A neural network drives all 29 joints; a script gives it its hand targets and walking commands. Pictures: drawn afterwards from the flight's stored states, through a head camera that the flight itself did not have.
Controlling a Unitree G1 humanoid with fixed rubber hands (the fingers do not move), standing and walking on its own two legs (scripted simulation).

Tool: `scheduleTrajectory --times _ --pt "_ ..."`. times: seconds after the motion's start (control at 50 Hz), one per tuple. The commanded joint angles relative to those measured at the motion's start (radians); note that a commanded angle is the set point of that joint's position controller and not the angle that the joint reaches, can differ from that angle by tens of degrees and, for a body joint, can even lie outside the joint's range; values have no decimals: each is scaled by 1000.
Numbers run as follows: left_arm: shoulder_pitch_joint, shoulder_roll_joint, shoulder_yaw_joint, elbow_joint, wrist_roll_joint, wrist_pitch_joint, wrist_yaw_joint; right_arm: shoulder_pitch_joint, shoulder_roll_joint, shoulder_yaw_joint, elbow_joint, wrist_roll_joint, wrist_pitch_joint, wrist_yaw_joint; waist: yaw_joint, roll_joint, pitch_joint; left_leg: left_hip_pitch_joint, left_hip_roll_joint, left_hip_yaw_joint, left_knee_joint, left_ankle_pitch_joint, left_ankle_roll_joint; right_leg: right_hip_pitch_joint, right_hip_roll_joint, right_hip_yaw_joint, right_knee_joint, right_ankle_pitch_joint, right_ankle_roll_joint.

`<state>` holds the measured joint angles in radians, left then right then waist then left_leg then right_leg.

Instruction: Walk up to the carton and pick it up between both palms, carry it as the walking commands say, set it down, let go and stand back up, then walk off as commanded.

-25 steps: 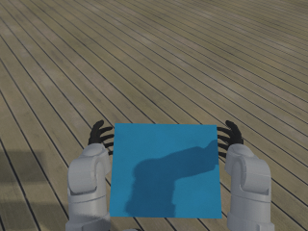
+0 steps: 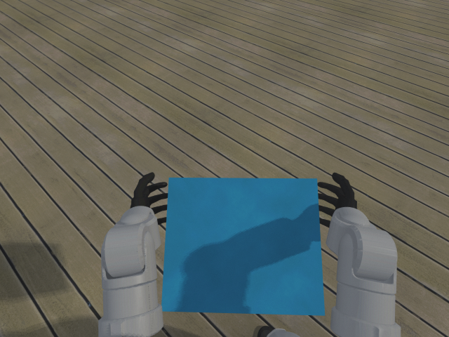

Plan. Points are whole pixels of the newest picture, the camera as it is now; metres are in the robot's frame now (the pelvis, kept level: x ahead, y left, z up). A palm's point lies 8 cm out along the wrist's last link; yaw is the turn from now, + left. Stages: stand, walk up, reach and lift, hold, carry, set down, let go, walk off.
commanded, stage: carry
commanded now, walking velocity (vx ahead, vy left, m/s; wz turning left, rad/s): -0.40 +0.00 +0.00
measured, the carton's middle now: (241, 239) +0.30 -0.02 -0.02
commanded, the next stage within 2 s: none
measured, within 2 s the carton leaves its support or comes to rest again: neither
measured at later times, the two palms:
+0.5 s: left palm out of the picture +0.02 +0.14 +0.09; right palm out of the picture +0.00 -0.19 +0.08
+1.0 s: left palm out of the picture -0.25 +0.21 +0.08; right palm out of the picture -0.22 -0.11 +0.09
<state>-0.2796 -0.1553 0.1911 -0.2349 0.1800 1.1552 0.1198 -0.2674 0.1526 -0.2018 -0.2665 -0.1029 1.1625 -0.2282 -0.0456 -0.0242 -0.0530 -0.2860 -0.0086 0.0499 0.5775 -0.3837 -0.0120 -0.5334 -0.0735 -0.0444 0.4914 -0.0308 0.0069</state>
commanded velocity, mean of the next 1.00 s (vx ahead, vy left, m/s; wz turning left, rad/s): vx -0.40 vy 0.00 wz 0.00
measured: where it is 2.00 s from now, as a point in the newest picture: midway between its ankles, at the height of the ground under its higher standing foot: outside the picture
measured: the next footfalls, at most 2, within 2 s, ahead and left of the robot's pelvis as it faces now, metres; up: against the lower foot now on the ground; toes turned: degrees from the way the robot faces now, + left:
right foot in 0.40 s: -0.23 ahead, -0.12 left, +0.00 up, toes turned -5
left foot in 0.76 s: -0.39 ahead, +0.13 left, +0.00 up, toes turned +3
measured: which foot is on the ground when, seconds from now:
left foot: down 0.00-0.40, up 0.42-0.74, down 0.76-1.00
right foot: down 0.00-0.00, up 0.02-0.38, down 0.40-0.78, up 0.80-1.00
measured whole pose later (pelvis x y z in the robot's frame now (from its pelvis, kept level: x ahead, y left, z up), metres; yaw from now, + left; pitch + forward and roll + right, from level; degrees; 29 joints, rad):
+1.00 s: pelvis -0.52 +0.03 +0.01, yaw +0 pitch +2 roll -3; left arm -0.24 -0.15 0.17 -0.29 0.08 1.19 0.24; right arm -0.24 0.15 -0.20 -0.24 -0.13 1.15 -0.16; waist 0.07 -0.01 0.00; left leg -0.41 0.06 0.01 0.50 -0.12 0.02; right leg -0.52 0.02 -0.02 1.12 -0.46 0.05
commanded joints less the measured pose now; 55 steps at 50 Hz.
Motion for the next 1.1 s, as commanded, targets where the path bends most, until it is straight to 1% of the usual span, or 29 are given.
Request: scheduleTrajectory --times 0.0,0.02,0.04,0.06,0.12,0.22,0.28,0.32,0.36,0.38,0.4,0.42,0.44,0.46,0.5,0.58,0.66,0.7,0.72,0.74,0.76,0.78,0.8,0.84,0.88,0.94,0.98,1.04,1.08 --pt "-426 -937 -749 -53 -458 17 -314 -439 990 782 29 446 31 450 46 124 -403 240 283 -261 -216 328 71 75 -73 91 61 -123 28" --pt "-502 -945 -782 -120 -491 14 -319 -438 1005 764 16 441 13 458 29 361 -319 150 472 -392 -217 722 173 -90 36 -31 294 -489 53" --pt "-541 -970 -800 -122 -506 9 -316 -441 1014 760 7 441 13 458 28 274 -301 87 469 -346 -170 964 221 -56 84 62 604 -603 25" --pt "-549 -992 -815 -106 -521 5 -320 -457 1002 751 -8 437 12 458 28 175 -300 37 408 -258 -160 921 210 -31 83 105 753 -560 13" --pt "-591 -994 -824 -110 -548 6 -319 -491 968 720 -29 437 1 452 45 172 -278 63 271 -104 -165 654 130 -60 89 76 858 -386 42" --pt "-554 -958 -833 -104 -565 32 -316 -441 929 699 -41 387 10 432 42 248 -345 188 280 -217 -240 444 124 39 101 -8 498 -484 48" --pt "-497 -958 -810 -64 -546 49 -322 -405 919 708 -23 359 26 430 29 280 -388 257 320 -291 -263 576 154 116 108 -16 241 -531 12" --pt "-459 -962 -792 -30 -532 54 -328 -391 918 720 -3 352 34 433 30 258 -415 269 304 -266 -258 616 130 209 121 -51 34 -444 5" --pt "-439 -961 -770 3 -522 53 -338 -402 922 740 12 357 37 434 37 171 -377 116 228 -196 -226 508 46 390 54 -8 -233 -289 -6" --pt "-439 -958 -759 5 -520 53 -344 -416 931 749 9 368 37 434 38 35 -367 -48 183 -164 -141 355 17 501 -58 142 -249 -278 -25" --pt "-395 -962 -726 34 -489 41 -350 -466 952 784 -33 389 41 441 62 -293 -295 -246 37 17 55 -26 -42 410 -304 349 -195 -114 -160" --pt "-451 -988 -750 -14 -502 34 -350 -500 984 784 -29 396 34 444 56 -274 -226 -310 24 4 369 -193 -42 263 -404 345 -180 176 -238" --pt "-490 -988 -752 -41 -507 35 -351 -542 1001 798 -24 414 26 446 55 -170 -200 -324 -13 -64 607 -195 -24 222 -370 289 -171 283 -245" --pt "-491 -985 -751 -50 -501 29 -347 -564 1023 813 -33 446 18 450 44 -97 -194 -318 -7 -105 716 -120 -12 208 -284 168 -139 254 -193" --pt "-515 -964 -746 -66 -497 15 -336 -628 1015 818 -62 485 9 449 40 -112 -215 -358 -13 -89 796 -5 -23 277 -190 58 -63 273 -140" --pt "-485 -918 -706 -71 -464 12 -316 -591 981 825 -37 502 26 433 49 -139 -296 -332 -1 -36 553 -40 -46 407 -198 157 -58 271 -143" --pt "-433 -910 -703 -37 -446 19 -311 -499 965 808 -5 478 44 431 58 -195 -363 -203 -7 -3 207 -124 -11 465 -225 226 -86 315 -163" --pt "-405 -917 -712 -29 -439 20 -308 -465 963 798 5 467 47 436 60 -206 -407 -109 -17 24 23 -83 5 474 -233 229 -90 339 -152" --pt "-398 -919 -720 -30 -440 20 -307 -453 966 798 6 463 46 439 51 -179 -427 -7 5 33 -143 51 5 435 -216 197 -73 313 -113" --pt "-401 -924 -727 -35 -443 20 -306 -454 968 800 4 463 45 444 50 -110 -417 107 63 -29 -253 126 7 329 -167 162 -29 179 -54" --pt "-406 -927 -736 -45 -443 17 -306 -444 982 801 0 465 45 450 53 29 -411 234 202 -177 -250 222 27 149 -117 130 61 -97 -3" --pt "-493 -937 -777 -127 -489 18 -314 -411 993 755 16 447 19 460 26 386 -344 197 465 -411 -236 656 145 -108 35 -29 245 -468 47" --pt "-534 -962 -793 -126 -504 10 -312 -449 1011 766 -11 451 16 460 30 284 -309 117 479 -352 -180 967 191 -72 73 69 569 -599 22" --pt "-562 -994 -814 -119 -534 3 -317 -485 978 742 -46 449 12 458 34 140 -315 52 363 -186 -159 840 167 -37 76 109 817 -495 8" --pt "-585 -992 -822 -112 -549 7 -317 -495 959 718 -45 443 5 453 45 166 -291 69 282 -103 -175 629 126 -60 84 80 853 -384 35" --pt "-584 -969 -834 -123 -576 18 -316 -476 937 703 -64 418 4 438 52 189 -319 138 252 -130 -199 477 101 -5 91 17 649 -419 57" --pt "-551 -958 -832 -99 -569 35 -317 -442 920 694 -50 390 15 431 44 246 -342 173 285 -207 -247 414 114 45 102 -10 496 -480 46" --pt "-497 -958 -807 -57 -549 54 -323 -406 909 701 -26 359 33 430 31 285 -380 239 321 -279 -270 517 142 122 108 -19 239 -536 11" --pt "-461 -962 -786 -19 -535 60 -329 -395 909 713 -3 352 42 433 32 267 -404 248 302 -253 -265 558 114 218 122 -56 22 -449 4"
